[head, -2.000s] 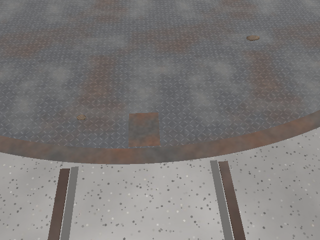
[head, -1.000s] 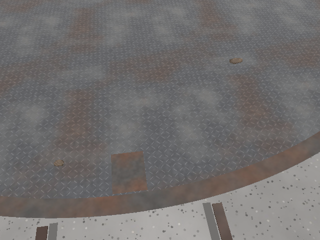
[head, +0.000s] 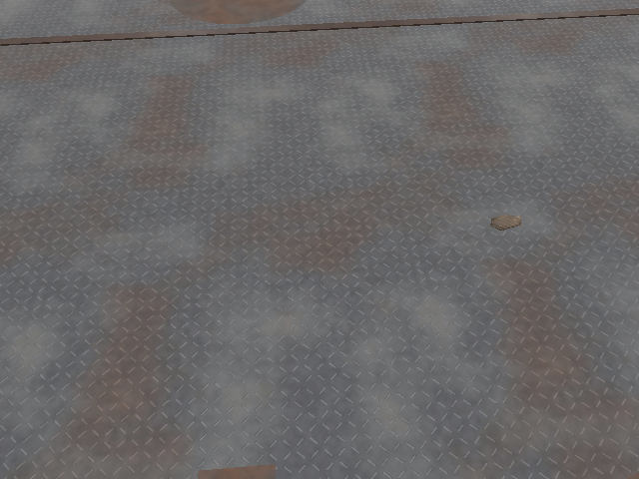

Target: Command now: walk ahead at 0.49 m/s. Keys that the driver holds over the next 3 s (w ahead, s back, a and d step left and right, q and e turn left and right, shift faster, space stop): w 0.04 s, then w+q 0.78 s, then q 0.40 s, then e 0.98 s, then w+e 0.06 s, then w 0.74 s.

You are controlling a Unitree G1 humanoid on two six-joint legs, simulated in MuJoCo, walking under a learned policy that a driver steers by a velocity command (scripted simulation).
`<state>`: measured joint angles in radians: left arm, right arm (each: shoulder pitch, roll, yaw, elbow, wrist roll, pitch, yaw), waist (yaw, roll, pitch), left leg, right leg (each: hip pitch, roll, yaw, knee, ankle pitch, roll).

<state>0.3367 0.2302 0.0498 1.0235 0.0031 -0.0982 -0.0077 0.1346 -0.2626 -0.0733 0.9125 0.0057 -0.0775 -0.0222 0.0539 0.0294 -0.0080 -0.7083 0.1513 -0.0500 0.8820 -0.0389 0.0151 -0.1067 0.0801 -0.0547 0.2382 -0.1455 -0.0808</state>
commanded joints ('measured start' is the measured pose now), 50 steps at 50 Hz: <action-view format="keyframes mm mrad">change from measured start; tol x32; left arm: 1 -25 159 26 -61 -10 -11 18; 50 -209 194 57 -239 2 0 21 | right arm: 1 -50 -40 -7 -51 1 -11 8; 10 -173 -60 9 -133 23 -19 66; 15 334 -244 -65 -25 15 -10 58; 50 136 -61 -19 -271 15 69 12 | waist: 1 -22 -71 67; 15 -153 195 -362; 31 -123 63 34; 37 -2 75 -90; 39 -6 -370 -367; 50 -69 -129 -49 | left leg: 1 22 -12 17 -156 146 -16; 12 354 -167 137 -372 -58 113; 15 1135 204 -769 -592 -264 382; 22 531 22 -256 -690 89 266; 35 621 15 -330 -533 22 166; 41 -91 -142 -128 422 -457 18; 50 101 -56 6 62 -158 -41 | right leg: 1 -75 -269 164 -161 24 -132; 9 199 -358 70 -50 153 -93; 12 181 -311 -28 268 646 -36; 16 -726 -94 147 1137 -337 51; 35 -363 -93 135 208 133 81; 39 527 -499 727 140 -102 -197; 50 -25 -345 52 5 622 -127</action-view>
